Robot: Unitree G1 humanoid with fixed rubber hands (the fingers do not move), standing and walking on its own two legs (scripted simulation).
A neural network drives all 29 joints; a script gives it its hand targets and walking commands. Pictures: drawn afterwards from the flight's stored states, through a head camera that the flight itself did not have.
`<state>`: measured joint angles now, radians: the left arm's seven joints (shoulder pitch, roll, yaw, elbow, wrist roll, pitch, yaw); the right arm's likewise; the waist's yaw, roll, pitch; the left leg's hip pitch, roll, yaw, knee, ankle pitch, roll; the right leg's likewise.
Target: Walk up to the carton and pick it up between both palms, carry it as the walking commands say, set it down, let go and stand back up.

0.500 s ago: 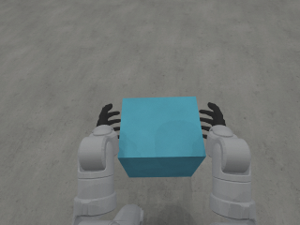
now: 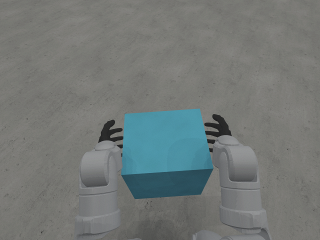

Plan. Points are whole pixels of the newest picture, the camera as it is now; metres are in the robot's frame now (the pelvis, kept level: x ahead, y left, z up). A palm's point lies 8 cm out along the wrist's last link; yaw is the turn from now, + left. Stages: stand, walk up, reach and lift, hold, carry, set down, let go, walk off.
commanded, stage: carry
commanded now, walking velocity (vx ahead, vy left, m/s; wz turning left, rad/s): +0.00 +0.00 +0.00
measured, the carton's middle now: (165, 156) +0.33 +0.01 -0.02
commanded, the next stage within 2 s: none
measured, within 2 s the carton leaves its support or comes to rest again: neither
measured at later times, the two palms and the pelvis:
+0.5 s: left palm (128, 188) +0.20 +0.09 +0.10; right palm (261, 186) +0.21 -0.18 +0.09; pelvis -0.09 -0.05 +0.00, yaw +1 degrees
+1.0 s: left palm (100, 208) +0.16 +0.13 +0.11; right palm (244, 193) +0.19 -0.13 +0.10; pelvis -0.12 -0.03 +0.00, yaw +5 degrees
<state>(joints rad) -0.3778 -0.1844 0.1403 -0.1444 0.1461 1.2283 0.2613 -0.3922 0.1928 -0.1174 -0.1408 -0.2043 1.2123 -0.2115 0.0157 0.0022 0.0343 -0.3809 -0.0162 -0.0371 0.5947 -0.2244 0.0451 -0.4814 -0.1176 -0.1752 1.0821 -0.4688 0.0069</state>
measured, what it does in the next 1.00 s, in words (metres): walks backwards: right foot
